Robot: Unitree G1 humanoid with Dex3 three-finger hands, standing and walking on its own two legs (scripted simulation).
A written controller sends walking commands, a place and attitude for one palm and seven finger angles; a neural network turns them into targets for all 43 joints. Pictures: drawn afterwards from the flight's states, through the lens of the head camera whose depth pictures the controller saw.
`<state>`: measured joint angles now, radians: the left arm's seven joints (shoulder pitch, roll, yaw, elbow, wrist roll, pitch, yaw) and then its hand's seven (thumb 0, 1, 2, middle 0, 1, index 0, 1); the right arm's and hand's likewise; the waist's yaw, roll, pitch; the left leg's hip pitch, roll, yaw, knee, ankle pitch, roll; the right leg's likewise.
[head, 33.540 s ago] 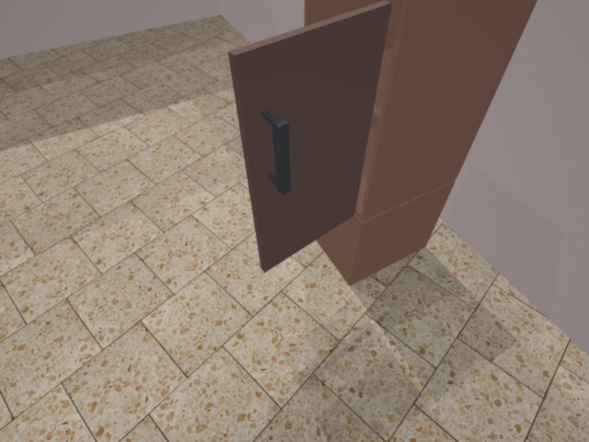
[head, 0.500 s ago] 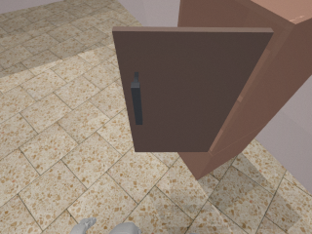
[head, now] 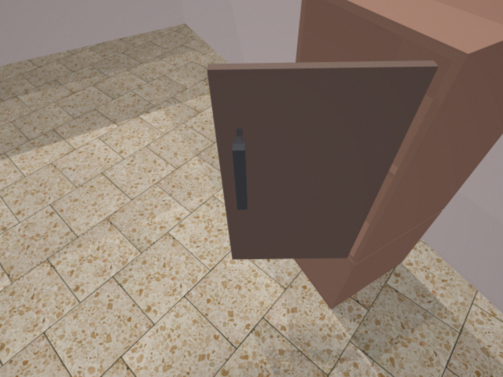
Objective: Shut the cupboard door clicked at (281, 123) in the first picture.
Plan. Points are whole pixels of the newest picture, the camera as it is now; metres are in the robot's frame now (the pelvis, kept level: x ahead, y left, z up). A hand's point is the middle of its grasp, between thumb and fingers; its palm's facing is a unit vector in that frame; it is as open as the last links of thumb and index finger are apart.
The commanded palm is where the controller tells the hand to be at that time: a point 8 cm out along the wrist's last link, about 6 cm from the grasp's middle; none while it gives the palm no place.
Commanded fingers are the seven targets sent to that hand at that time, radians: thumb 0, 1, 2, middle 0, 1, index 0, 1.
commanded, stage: come to a stop and stand still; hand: left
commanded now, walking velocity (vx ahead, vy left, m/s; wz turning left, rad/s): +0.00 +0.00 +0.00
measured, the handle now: (240, 171) +0.46 +0.05 +0.06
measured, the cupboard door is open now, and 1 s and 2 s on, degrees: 60 60 60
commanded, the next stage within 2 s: look again from close up in 0.24 s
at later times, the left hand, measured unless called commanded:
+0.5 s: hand out of the picture +0.02 +0.16 -0.17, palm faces -0.03 -0.98 -0.21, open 7.4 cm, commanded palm none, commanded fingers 0.00 0.90 0.90 -0.20 -0.30 -0.20 -0.30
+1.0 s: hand out of the picture +0.02 +0.16 -0.17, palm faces -0.01 -0.98 -0.19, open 7.4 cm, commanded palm none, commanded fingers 0.00 0.90 0.90 -0.20 -0.30 -0.20 -0.30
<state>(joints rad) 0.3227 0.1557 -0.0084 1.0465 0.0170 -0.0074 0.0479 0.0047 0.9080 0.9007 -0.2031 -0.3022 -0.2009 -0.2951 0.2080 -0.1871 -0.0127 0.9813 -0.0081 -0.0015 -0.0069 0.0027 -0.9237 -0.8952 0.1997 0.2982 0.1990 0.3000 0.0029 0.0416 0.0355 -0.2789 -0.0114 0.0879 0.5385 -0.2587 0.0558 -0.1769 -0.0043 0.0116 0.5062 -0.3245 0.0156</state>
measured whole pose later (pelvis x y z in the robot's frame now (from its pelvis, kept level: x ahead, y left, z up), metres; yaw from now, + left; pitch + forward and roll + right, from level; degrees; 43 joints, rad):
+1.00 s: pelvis +0.02 -0.02 +0.01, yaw -1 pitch +0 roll +0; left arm 0.29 0.18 -0.02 1.10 0.01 -0.01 0.04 0.00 0.91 0.90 -0.20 -0.30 -0.20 -0.30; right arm 0.20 -0.16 0.01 1.12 -0.01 -0.02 -0.02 0.01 -0.91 -0.90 0.20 0.30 0.20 0.30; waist 0.00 -0.03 0.02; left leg -0.20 0.00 0.10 0.45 -0.25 0.03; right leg -0.12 0.01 0.03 0.45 -0.32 -0.01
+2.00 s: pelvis +0.01 -0.12 +0.01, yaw +1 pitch +2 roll -3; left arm 0.18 0.22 0.07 0.95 0.03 0.08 -0.02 0.00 0.91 0.90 -0.20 -0.30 -0.20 -0.29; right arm 0.28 -0.16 -0.04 1.03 -0.04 0.00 -0.03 0.01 -0.92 -0.90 0.20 0.30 0.20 0.30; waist -0.03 -0.02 0.06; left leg -0.25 0.13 0.08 0.48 -0.26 -0.03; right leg -0.44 -0.07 0.00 0.88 -0.38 0.04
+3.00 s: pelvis -0.01 -0.17 +0.00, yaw +3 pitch -1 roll +0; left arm 0.36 0.18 0.00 0.99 0.02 0.01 0.03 0.00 0.91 0.90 -0.20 -0.30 -0.20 -0.30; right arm 0.29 -0.19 -0.01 1.00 -0.01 0.01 0.00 0.01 -0.92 -0.90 0.20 0.30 0.20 0.30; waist 0.00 0.00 -0.01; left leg -0.27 -0.05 0.09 0.49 -0.21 0.09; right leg -0.23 -0.07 -0.04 0.51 -0.26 0.03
